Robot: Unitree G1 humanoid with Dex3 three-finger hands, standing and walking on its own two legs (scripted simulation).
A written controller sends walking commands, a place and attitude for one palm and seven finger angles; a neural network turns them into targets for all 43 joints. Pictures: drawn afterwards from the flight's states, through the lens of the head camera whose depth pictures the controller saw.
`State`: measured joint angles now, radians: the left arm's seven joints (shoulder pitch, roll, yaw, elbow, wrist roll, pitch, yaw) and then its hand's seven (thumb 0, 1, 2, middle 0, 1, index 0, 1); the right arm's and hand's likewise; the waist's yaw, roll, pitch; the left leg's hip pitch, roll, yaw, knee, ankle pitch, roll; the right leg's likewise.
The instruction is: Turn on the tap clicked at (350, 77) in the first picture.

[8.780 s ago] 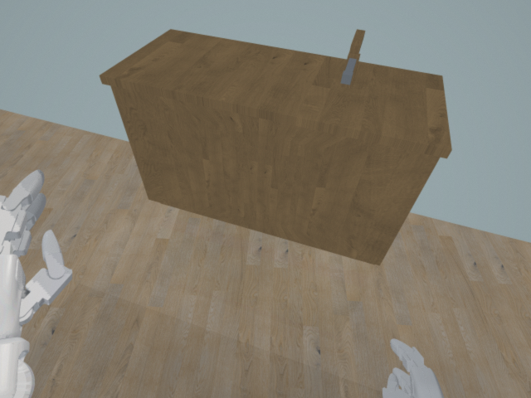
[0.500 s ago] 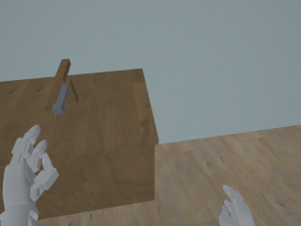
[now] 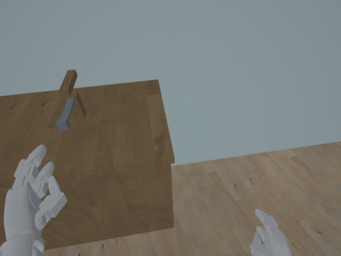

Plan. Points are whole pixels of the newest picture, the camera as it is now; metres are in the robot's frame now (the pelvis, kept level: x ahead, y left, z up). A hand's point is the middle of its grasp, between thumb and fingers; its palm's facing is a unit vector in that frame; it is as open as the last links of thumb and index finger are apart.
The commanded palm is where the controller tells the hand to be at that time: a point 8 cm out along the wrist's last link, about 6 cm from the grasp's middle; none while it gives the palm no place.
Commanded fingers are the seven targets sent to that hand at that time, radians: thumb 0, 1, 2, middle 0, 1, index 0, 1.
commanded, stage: reach beside the lever's end, fingers flat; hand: left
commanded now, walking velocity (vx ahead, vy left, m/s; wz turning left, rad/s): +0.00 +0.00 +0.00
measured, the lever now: (63, 124) +0.43 +0.39 +0.06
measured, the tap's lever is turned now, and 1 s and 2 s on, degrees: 0 0 0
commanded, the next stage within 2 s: none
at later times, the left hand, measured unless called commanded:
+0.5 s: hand (56, 180) +0.22 +0.27 +0.11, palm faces +0.50 -0.86 -0.11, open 7.4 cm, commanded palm +0.19 +0.32 +0.11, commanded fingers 0.00 0.90 0.90 -0.20 -0.29 -0.20 -0.29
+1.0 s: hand (53, 160) +0.28 +0.32 +0.09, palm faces +0.52 -0.85 -0.09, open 7.6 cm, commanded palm +0.25 +0.36 +0.09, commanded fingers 0.00 0.90 0.90 -0.17 -0.23 -0.17 -0.23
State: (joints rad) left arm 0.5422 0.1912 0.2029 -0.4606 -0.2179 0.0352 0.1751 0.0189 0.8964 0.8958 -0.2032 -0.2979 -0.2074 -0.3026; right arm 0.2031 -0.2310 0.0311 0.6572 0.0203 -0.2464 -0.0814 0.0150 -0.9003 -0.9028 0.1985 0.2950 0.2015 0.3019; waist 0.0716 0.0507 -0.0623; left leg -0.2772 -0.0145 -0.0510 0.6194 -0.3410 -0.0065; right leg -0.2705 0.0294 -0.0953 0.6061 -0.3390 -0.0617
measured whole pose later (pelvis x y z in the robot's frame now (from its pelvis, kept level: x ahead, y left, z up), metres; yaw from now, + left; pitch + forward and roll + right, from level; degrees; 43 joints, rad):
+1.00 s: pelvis +0.00 +0.02 +0.00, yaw +0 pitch +4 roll -1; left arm 0.03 0.30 0.41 0.19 -0.23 -0.12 0.07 0.02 0.90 0.90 -0.18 -0.25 -0.19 -0.25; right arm 0.20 -0.25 0.01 0.72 0.03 -0.20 -0.10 0.01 -0.90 -0.90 0.20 0.30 0.20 0.30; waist 0.03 0.03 -0.04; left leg -0.37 -0.03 -0.04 0.65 -0.35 0.02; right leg -0.35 0.01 -0.08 0.62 -0.33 -0.04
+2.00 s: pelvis +0.01 +0.04 -0.02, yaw -3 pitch +14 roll -3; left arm -0.42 0.57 0.63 0.87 -0.15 -0.33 -0.10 0.02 0.90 0.90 -0.15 -0.15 -0.16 -0.15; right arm 0.34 -0.28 -0.01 0.71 0.01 0.01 -0.05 0.01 -0.90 -0.90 0.20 0.29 0.20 0.30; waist -0.07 0.01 -0.09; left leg -0.66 -0.01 -0.02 0.83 -0.42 0.04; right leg -0.62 0.04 -0.07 0.73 -0.36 -0.02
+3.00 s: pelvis +0.01 +0.03 -0.02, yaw -3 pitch +14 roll -3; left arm -0.38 0.49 0.59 0.78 -0.14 -0.30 -0.01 0.04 0.92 0.90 -0.15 -0.15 -0.16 -0.15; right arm 0.32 -0.26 -0.01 0.70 0.01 0.03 -0.05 0.01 -0.90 -0.90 0.20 0.29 0.20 0.30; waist -0.06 0.01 -0.10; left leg -0.62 0.00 -0.02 0.82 -0.43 0.03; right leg -0.59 0.04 -0.07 0.73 -0.37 -0.02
